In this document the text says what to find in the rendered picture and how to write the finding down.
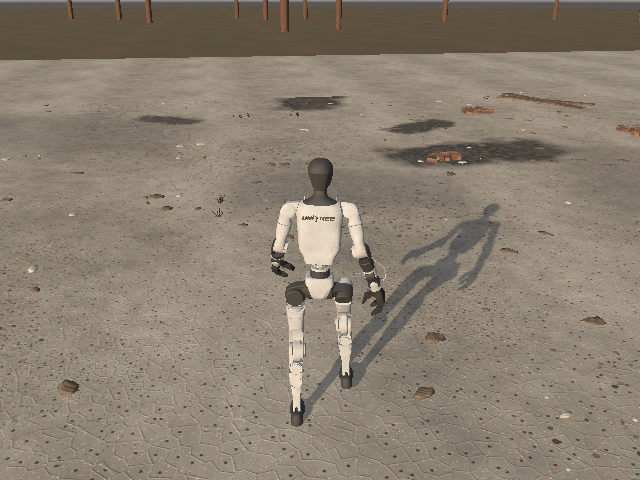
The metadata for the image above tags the robot left forearm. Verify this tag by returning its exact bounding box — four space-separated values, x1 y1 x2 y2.
271 238 285 267

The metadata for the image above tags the robot left hand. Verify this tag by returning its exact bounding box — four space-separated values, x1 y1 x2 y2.
271 260 295 277

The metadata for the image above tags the robot right hand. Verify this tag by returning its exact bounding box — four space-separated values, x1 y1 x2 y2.
362 288 385 316

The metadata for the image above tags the robot right foot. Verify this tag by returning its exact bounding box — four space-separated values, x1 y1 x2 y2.
339 366 353 389

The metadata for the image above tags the robot left upper arm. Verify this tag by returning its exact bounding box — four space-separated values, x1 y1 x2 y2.
273 200 300 253

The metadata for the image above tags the robot right forearm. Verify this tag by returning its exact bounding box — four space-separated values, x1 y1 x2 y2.
358 243 382 292

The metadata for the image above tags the robot right upper arm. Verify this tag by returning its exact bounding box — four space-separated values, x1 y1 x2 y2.
341 202 368 259

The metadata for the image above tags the right robot thigh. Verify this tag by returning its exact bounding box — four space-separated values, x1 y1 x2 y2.
333 278 353 334

